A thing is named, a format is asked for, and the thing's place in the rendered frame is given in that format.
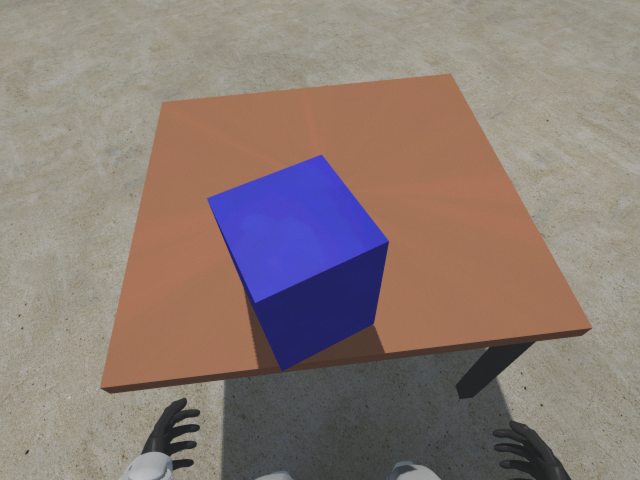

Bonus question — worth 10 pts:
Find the robot right hand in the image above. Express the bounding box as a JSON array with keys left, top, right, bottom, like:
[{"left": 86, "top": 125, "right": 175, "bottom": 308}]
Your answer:
[{"left": 493, "top": 420, "right": 572, "bottom": 480}]

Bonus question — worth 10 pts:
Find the right robot shin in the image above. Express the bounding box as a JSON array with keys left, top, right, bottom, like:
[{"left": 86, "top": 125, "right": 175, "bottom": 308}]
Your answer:
[{"left": 392, "top": 461, "right": 413, "bottom": 471}]

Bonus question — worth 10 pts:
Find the left robot shin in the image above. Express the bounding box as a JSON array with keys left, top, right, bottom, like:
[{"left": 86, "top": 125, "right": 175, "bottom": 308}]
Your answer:
[{"left": 271, "top": 470, "right": 292, "bottom": 478}]

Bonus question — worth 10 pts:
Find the robot shin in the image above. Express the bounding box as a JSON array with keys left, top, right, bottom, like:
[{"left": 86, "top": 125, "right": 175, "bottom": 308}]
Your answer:
[
  {"left": 392, "top": 461, "right": 413, "bottom": 471},
  {"left": 271, "top": 470, "right": 292, "bottom": 478}
]

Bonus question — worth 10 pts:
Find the robot left forearm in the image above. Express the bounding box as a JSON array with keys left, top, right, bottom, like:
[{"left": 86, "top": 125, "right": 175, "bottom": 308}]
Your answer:
[{"left": 118, "top": 452, "right": 174, "bottom": 480}]

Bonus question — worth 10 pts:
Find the carton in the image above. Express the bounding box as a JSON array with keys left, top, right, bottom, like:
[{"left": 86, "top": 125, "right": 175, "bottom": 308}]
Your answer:
[{"left": 207, "top": 155, "right": 389, "bottom": 371}]

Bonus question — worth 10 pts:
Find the robot left hand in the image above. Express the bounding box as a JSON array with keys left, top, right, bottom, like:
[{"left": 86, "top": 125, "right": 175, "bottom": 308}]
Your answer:
[{"left": 141, "top": 398, "right": 200, "bottom": 470}]

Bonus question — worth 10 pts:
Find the table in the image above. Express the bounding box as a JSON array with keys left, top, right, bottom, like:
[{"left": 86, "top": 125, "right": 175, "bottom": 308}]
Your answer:
[{"left": 100, "top": 74, "right": 592, "bottom": 399}]

